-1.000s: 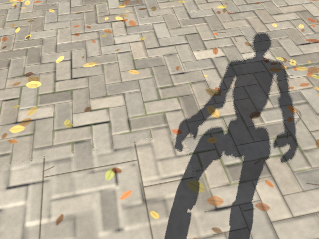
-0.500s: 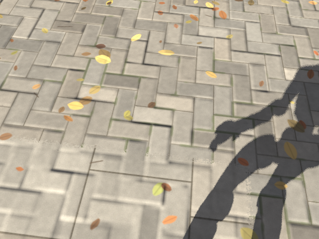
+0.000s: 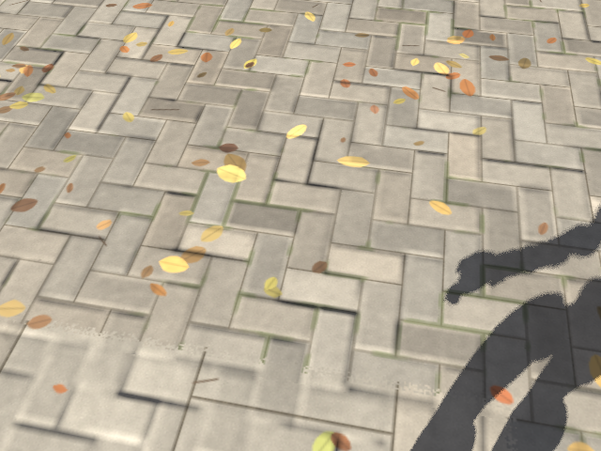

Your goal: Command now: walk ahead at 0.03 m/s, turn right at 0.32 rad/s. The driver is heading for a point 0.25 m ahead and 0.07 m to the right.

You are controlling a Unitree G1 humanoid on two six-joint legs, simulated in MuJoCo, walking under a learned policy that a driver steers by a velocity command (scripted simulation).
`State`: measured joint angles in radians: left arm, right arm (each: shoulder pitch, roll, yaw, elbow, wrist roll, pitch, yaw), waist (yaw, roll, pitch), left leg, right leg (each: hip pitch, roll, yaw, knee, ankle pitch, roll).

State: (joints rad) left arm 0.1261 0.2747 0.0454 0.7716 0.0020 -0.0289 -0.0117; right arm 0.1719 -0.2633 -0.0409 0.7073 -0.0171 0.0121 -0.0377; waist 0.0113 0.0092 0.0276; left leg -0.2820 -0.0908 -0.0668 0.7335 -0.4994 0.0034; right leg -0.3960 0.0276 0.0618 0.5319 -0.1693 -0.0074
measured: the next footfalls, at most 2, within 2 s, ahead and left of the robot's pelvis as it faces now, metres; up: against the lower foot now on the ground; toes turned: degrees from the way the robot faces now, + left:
left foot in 0.20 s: +0.05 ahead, +0.13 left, +0.00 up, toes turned -11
right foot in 0.68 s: -0.02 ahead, -0.11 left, +0.00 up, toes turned -27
